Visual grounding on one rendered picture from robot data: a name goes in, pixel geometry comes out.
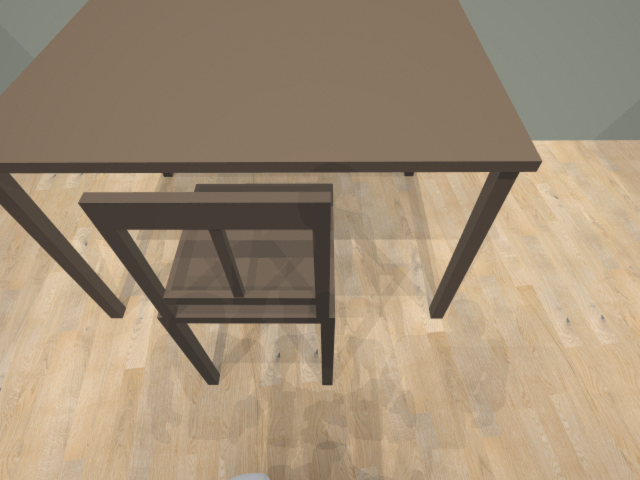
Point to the chair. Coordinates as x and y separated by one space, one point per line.
248 253

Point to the table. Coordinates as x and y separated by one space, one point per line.
262 86

